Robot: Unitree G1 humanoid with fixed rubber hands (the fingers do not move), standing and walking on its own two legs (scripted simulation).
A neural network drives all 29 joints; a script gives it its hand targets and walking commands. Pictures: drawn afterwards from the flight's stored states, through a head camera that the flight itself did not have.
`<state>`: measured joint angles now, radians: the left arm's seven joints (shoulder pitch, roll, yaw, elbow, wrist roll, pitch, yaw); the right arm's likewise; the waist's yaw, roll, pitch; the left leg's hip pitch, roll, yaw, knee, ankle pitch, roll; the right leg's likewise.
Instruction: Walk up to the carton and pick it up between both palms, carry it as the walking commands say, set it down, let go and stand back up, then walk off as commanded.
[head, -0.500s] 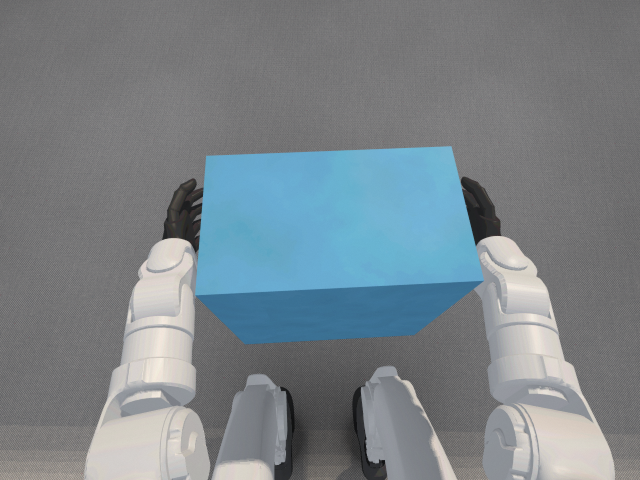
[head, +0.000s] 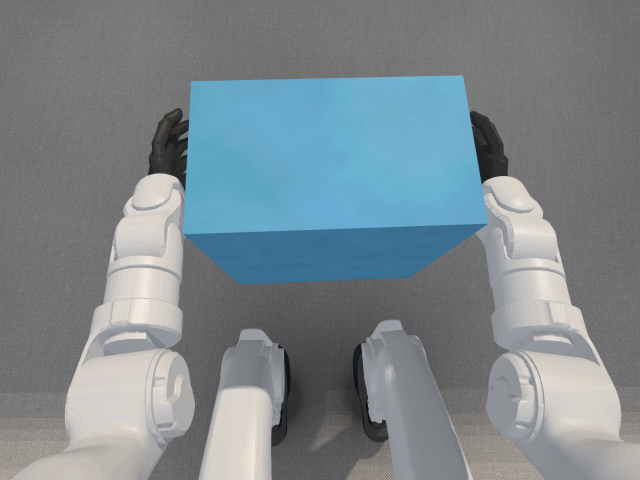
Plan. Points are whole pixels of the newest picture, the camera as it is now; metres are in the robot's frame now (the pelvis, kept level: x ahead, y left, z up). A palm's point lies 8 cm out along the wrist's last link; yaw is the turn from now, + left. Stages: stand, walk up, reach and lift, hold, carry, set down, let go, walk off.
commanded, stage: set down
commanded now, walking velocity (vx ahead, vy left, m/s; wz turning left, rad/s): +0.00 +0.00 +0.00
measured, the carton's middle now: (326, 203) +0.46 -0.02 -0.14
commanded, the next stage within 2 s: none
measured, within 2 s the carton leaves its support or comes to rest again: neither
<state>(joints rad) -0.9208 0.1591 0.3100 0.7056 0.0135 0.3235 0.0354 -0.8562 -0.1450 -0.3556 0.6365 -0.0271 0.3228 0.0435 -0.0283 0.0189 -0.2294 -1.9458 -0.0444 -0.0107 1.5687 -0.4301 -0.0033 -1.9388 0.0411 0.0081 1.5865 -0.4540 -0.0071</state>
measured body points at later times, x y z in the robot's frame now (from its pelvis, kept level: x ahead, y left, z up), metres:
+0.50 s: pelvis -0.03 +0.00 -0.07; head +0.29 -0.02 +0.24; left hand +0.52 +0.16 -0.17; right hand +0.49 -0.22 -0.18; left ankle +0.11 +0.11 -0.50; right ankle +0.10 -0.11 -0.50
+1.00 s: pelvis -0.04 -0.01 -0.13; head +0.32 -0.02 +0.13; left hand +0.54 +0.16 -0.26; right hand +0.52 -0.22 -0.26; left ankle +0.11 +0.11 -0.50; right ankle +0.10 -0.11 -0.50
